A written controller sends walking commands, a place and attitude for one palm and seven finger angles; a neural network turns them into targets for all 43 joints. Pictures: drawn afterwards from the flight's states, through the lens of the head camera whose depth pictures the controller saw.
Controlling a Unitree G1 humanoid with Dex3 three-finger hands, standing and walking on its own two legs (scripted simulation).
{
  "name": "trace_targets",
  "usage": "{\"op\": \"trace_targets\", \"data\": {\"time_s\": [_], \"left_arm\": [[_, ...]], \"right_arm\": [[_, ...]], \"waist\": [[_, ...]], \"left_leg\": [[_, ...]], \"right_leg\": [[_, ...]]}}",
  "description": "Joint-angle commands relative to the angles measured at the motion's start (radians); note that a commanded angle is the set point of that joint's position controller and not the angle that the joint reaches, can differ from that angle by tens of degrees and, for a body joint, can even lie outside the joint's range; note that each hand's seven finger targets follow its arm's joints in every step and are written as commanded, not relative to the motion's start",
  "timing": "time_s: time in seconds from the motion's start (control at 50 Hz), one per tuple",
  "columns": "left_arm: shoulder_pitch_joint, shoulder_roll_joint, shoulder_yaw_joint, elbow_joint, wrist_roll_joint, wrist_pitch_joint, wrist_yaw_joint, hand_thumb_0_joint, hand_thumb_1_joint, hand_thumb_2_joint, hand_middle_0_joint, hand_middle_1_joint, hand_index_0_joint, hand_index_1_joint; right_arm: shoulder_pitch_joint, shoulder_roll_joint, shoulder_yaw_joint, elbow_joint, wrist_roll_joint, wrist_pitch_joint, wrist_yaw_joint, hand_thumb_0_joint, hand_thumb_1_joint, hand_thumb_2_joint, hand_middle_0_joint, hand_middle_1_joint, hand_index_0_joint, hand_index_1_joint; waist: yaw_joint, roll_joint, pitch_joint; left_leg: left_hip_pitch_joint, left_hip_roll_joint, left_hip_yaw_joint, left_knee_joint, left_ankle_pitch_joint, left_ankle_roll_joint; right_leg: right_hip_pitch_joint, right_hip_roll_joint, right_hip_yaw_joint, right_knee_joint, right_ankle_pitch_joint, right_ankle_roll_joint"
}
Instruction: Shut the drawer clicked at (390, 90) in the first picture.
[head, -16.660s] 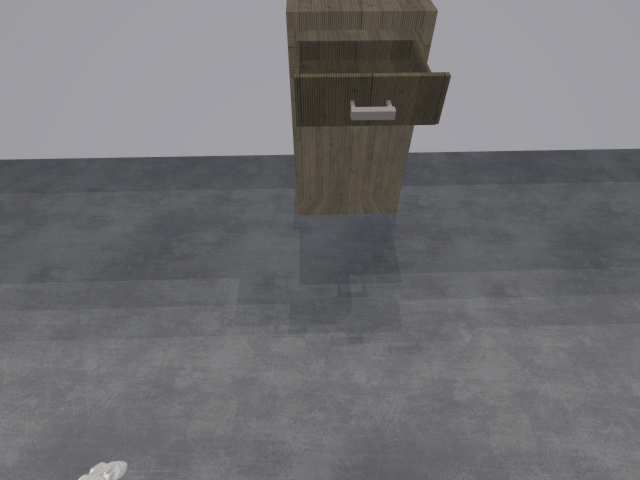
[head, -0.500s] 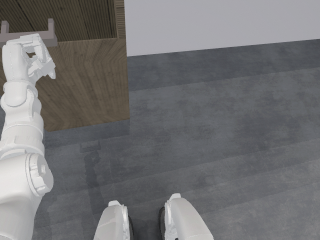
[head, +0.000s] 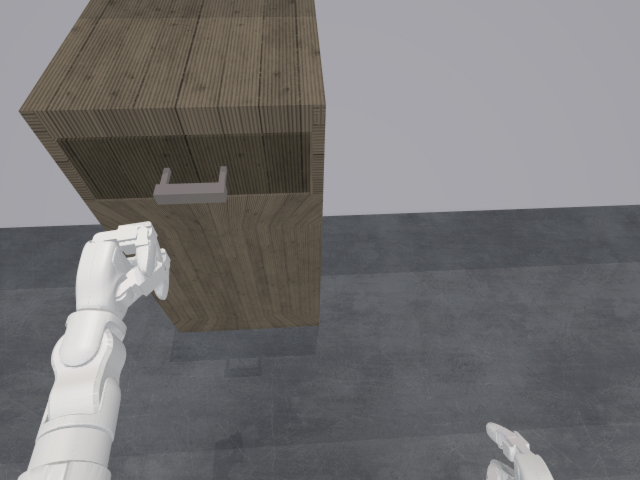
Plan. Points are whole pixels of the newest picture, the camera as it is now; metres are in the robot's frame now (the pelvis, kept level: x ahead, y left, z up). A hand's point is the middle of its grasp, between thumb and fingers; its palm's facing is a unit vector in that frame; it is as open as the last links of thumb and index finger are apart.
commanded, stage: draw the hand back to the body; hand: left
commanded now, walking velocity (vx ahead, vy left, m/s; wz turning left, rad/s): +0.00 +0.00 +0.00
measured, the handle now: (193, 183) +0.57 +0.23 -0.02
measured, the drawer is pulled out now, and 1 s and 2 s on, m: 0.00 0.00 0.00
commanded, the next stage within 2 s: step back with the hand held close in 0.86 s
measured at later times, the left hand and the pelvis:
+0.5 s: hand (65, 349) +0.22 +0.22 +0.16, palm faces +0.34 -0.89 -0.32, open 3.2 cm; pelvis +0.00 -0.02 +0.04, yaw +0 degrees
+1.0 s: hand (11, 420) +0.16 +0.21 +0.19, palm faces +0.41 -0.83 -0.38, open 3.2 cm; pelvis -0.02 -0.03 +0.04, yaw +1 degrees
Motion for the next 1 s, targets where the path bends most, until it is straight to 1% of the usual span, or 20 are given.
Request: {"op": "trace_targets", "data": {"time_s": [0.0,0.04,0.08,0.16,0.2,0.24,0.26,0.32,0.4,0.5,0.54,0.62,0.66,0.72,0.76,0.8,0.82,0.86,0.96,0.98], "left_arm": [[-0.094,0.232,0.017,-0.411,0.130,0.042,0.154,0.000,0.900,0.900,-1.400,-1.600,-1.400,-1.600],[-0.025,0.190,-0.023,-0.410,0.147,0.103,0.211,0.000,0.900,0.900,-1.400,-1.600,-1.400,-1.600],[-0.023,0.196,-0.021,-0.440,0.157,0.134,0.247,0.000,0.900,0.900,-1.400,-1.600,-1.400,-1.600],[-0.013,0.199,-0.018,-0.522,0.170,0.163,0.277,0.000,0.900,0.900,-1.400,-1.600,-1.400,-1.600],[0.043,0.189,-0.017,-0.577,0.174,0.169,0.283,0.000,0.900,0.900,-1.400,-1.600,-1.400,-1.600],[0.096,0.172,-0.026,-0.599,0.172,0.176,0.280,0.000,0.900,0.900,-1.400,-1.600,-1.400,-1.600],[0.111,0.177,-0.019,-0.631,0.173,0.175,0.281,0.000,0.900,0.900,-1.400,-1.600,-1.400,-1.600],[0.215,0.196,0.019,-0.682,0.170,0.171,0.278,0.000,0.900,0.900,-1.400,-1.600,-1.400,-1.600],[0.320,0.204,0.061,-0.786,0.164,0.164,0.275,0.000,0.900,0.900,-1.400,-1.600,-1.400,-1.600],[0.452,0.214,0.102,-0.926,0.164,0.142,0.278,0.000,0.900,0.900,-1.400,-1.600,-1.400,-1.600],[0.510,0.204,0.100,-0.961,0.162,0.136,0.277,0.000,0.900,0.900,-1.400,-1.600,-1.400,-1.600],[0.615,0.232,0.154,-1.012,0.160,0.121,0.283,0.000,0.900,0.900,-1.400,-1.600,-1.400,-1.600],[0.645,0.228,0.165,-1.052,0.159,0.107,0.284,0.000,0.900,0.900,-1.400,-1.600,-1.400,-1.600],[0.626,0.185,0.129,-0.983,0.166,0.107,0.282,0.000,0.900,0.900,-1.400,-1.600,-1.400,-1.600],[0.608,0.183,0.127,-0.974,0.166,0.099,0.284,0.000,0.900,0.900,-1.400,-1.600,-1.400,-1.600],[0.599,0.205,0.146,-0.989,0.168,0.092,0.288,0.000,0.900,0.900,-1.400,-1.600,-1.400,-1.600],[0.601,0.204,0.146,-0.969,0.167,0.093,0.287,0.000,0.900,0.900,-1.400,-1.600,-1.400,-1.600],[0.588,0.204,0.141,-1.005,0.167,0.085,0.288,0.000,0.900,0.900,-1.400,-1.600,-1.400,-1.600],[0.601,0.212,0.156,-1.014,0.168,0.082,0.292,0.000,0.900,0.900,-1.400,-1.600,-1.400,-1.600],[0.449,0.362,0.314,-1.114,0.178,0.026,0.301,0.000,0.900,0.900,-1.400,-1.600,-1.400,-1.600]], "right_arm": [[-0.047,-0.094,-0.047,-0.164,0.001,-0.031,-0.034,0.000,-0.900,-0.900,0.200,0.300,0.200,0.300],[-0.074,-0.094,-0.036,-0.163,0.004,-0.024,-0.046,0.000,-0.900,-0.900,0.200,0.300,0.200,0.300],[-0.103,-0.095,-0.028,-0.164,0.006,-0.017,-0.057,0.000,-0.900,-0.900,0.200,0.300,0.200,0.300],[-0.144,-0.089,-0.011,-0.155,-0.001,-0.033,-0.072,0.000,-0.900,-0.900,0.200,0.300,0.200,0.300],[-0.157,-0.083,-0.005,-0.151,-0.005,-0.048,-0.073,0.000,-0.900,-0.900,0.200,0.300,0.200,0.300],[-0.165,-0.081,-0.001,-0.145,-0.010,-0.058,-0.070,0.000,-0.900,-0.900,0.200,0.300,0.200,0.300],[-0.167,-0.081,-0.001,-0.143,-0.012,-0.064,-0.068,0.000,-0.900,-0.900,0.200,0.300,0.200,0.300],[-0.179,-0.080,-0.002,-0.136,-0.020,-0.080,-0.060,0.000,-0.900,-0.900,0.200,0.300,0.200,0.300],[-0.189,-0.071,-0.006,-0.139,-0.027,-0.094,-0.052,0.000,-0.900,-0.900,0.200,0.300,0.200,0.300],[-0.190,-0.064,-0.016,-0.139,-0.031,-0.123,-0.043,0.000,-0.900,-0.900,0.200,0.300,0.200,0.300],[-0.191,-0.060,-0.017,-0.138,-0.030,-0.138,-0.039,0.000,-0.900,-0.900,0.200,0.300,0.200,0.300],[-0.192,-0.059,-0.026,-0.135,-0.029,-0.163,-0.043,0.000,-0.900,-0.900,0.200,0.300,0.200,0.300],[-0.192,-0.055,-0.028,-0.138,-0.026,-0.173,-0.045,0.000,-0.900,-0.900,0.200,0.300,0.200,0.300],[-0.179,-0.059,-0.033,-0.115,-0.025,-0.181,-0.049,0.000,-0.900,-0.900,0.200,0.300,0.200,0.300],[-0.176,-0.059,-0.035,-0.113,-0.025,-0.182,-0.055,0.000,-0.900,-0.900,0.200,0.300,0.200,0.300],[-0.178,-0.060,-0.037,-0.115,-0.029,-0.188,-0.060,0.000,-0.900,-0.900,0.200,0.300,0.200,0.300],[-0.181,-0.056,-0.034,-0.110,-0.029,-0.189,-0.062,0.000,-0.900,-0.900,0.200,0.300,0.200,0.300],[-0.185,-0.055,-0.033,-0.115,-0.029,-0.196,-0.062,0.000,-0.900,-0.900,0.200,0.300,0.200,0.300],[-0.188,-0.047,-0.029,-0.114,-0.032,-0.212,-0.065,0.000,-0.900,-0.900,0.200,0.300,0.200,0.300],[-0.156,-0.079,-0.038,-0.140,-0.036,-0.190,-0.054,0.000,-0.900,-0.900,0.200,0.300,0.200,0.300]], "waist": [[0.026,0.045,-0.306],[0.022,0.014,-0.195],[0.022,-0.039,-0.127],[0.037,-0.016,-0.075],[0.047,0.016,-0.071],[0.051,-0.009,-0.027],[0.054,0.010,-0.029],[0.067,-0.027,0.013],[0.076,-0.001,0.024],[0.084,0.012,0.020],[0.083,0.034,0.065],[0.094,-0.036,0.081],[0.096,-0.008,0.094],[0.079,-0.029,0.158],[0.078,-0.044,0.158],[0.087,-0.040,0.112],[0.088,-0.053,0.139],[0.090,-0.007,0.117],[0.098,0.001,0.112],[0.057,-0.049,0.210]], "left_leg": [[0.370,0.020,-0.071,-0.175,0.628,-0.035],[0.367,0.023,-0.069,-0.230,0.555,-0.031],[0.366,0.023,-0.067,-0.283,0.464,-0.026],[0.445,0.015,-0.064,-0.364,0.408,-0.021],[0.490,0.017,-0.065,-0.392,0.437,-0.023],[0.507,0.017,-0.070,-0.423,0.429,-0.024],[0.524,0.016,-0.066,-0.434,0.445,-0.025],[0.525,0.015,-0.065,-0.462,0.443,-0.025],[0.538,0.009,-0.050,-0.474,0.453,-0.023],[0.552,0.007,-0.047,-0.469,0.475,-0.021],[0.535,0.007,-0.046,-0.473,0.441,-0.023],[0.524,0.007,-0.043,-0.461,0.414,-0.018],[0.520,0.007,-0.041,-0.458,0.393,-0.016],[0.514,0.007,-0.037,-0.456,0.361,-0.014],[0.518,0.007,-0.036,-0.455,0.338,-0.009],[0.528,0.003,-0.033,-0.451,0.336,-0.004],[0.520,0.003,-0.037,-0.451,0.325,-0.006],[0.530,0.002,-0.036,-0.453,0.319,-0.006],[0.528,0.000,-0.037,-0.454,0.338,-0.010],[0.434,0.018,-0.063,-0.426,0.267,0.004]], "right_leg": [[0.263,-0.018,0.056,-0.126,0.458,-0.022],[0.284,-0.014,0.056,-0.171,0.420,-0.021],[0.322,-0.016,0.053,-0.215,0.386,-0.021],[0.388,-0.016,0.057,-0.290,0.353,-0.024],[0.422,-0.018,0.054,-0.316,0.364,-0.025],[0.441,-0.012,0.054,-0.348,0.355,-0.024],[0.459,-0.013,0.055,-0.359,0.370,-0.025],[0.497,-0.009,0.055,-0.393,0.374,-0.026],[0.537,-0.016,0.059,-0.413,0.405,-0.023],[0.554,-0.019,0.063,-0.418,0.430,-0.020],[0.537,-0.020,0.064,-0.428,0.397,-0.020],[0.524,-0.017,0.068,-0.442,0.377,-0.016],[0.513,-0.020,0.073,-0.442,0.358,-0.016],[0.463,-0.020,0.073,-0.460,0.319,-0.012],[0.453,-0.022,0.075,-0.463,0.285,-0.009],[0.473,-0.029,0.082,-0.459,0.282,-0.008],[0.462,-0.027,0.084,-0.472,0.263,-0.009],[0.474,-0.032,0.089,-0.471,0.253,-0.011],[0.493,-0.030,0.090,-0.468,0.275,-0.013],[0.401,-0.094,0.222,-0.534,0.299,-0.011]]}}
